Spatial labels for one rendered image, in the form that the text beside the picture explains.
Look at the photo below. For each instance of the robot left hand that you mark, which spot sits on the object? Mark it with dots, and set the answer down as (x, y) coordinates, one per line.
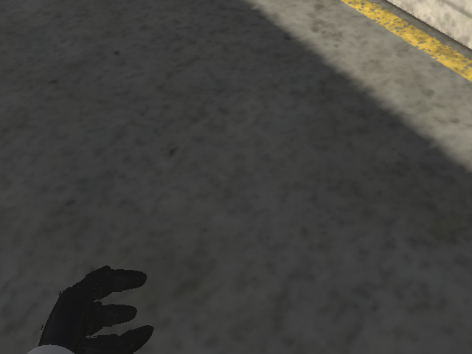
(76, 315)

